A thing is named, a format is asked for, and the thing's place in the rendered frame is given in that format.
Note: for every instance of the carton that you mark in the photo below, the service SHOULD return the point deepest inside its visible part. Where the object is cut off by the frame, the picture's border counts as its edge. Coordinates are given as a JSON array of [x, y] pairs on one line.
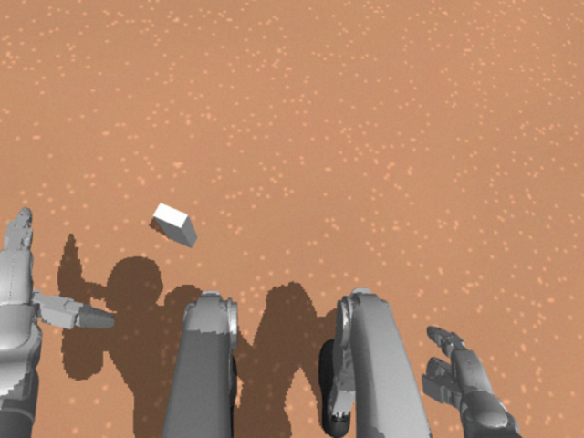
[[177, 225]]

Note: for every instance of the left robot arm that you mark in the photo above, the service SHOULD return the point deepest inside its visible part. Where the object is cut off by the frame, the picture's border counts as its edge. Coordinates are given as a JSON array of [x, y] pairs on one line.
[[20, 347]]

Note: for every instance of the right robot foot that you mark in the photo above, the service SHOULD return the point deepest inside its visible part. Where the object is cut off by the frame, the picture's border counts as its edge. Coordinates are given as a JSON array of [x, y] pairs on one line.
[[333, 426]]

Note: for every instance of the right robot hand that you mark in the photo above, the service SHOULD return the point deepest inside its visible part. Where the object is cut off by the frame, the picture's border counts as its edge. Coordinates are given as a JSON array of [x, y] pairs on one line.
[[447, 383]]

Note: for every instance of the left robot hand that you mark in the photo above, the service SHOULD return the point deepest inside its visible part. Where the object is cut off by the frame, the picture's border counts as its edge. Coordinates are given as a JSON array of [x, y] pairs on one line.
[[16, 283]]

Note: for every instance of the right robot arm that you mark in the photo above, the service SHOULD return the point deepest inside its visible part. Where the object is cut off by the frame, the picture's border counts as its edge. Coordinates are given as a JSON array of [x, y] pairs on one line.
[[483, 415]]

